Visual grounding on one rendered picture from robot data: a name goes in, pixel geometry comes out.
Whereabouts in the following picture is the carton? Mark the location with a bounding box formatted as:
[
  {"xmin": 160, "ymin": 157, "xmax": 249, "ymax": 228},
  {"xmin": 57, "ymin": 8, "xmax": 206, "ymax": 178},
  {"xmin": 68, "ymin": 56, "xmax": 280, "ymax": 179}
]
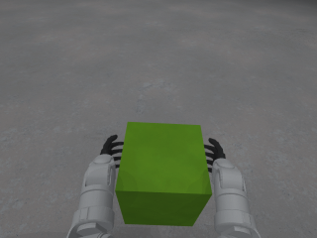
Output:
[{"xmin": 115, "ymin": 122, "xmax": 212, "ymax": 227}]

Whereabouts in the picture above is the right robot hand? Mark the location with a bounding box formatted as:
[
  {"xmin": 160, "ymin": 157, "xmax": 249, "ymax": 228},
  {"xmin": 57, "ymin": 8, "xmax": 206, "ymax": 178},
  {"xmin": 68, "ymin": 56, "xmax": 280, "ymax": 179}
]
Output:
[{"xmin": 204, "ymin": 138, "xmax": 226, "ymax": 173}]

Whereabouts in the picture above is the robot right forearm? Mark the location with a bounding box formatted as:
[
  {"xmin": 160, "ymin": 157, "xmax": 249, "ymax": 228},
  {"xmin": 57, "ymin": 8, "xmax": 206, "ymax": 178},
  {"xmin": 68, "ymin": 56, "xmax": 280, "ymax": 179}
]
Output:
[{"xmin": 211, "ymin": 158, "xmax": 262, "ymax": 238}]

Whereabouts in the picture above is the robot left forearm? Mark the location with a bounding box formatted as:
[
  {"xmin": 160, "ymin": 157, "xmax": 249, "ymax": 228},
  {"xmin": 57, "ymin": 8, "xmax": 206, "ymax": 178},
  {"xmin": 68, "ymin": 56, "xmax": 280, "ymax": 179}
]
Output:
[{"xmin": 66, "ymin": 154, "xmax": 116, "ymax": 238}]

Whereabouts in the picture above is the left robot hand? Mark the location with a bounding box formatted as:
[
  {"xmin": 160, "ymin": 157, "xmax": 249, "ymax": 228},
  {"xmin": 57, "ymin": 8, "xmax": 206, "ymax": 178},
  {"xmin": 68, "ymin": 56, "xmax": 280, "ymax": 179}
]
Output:
[{"xmin": 100, "ymin": 135, "xmax": 124, "ymax": 169}]

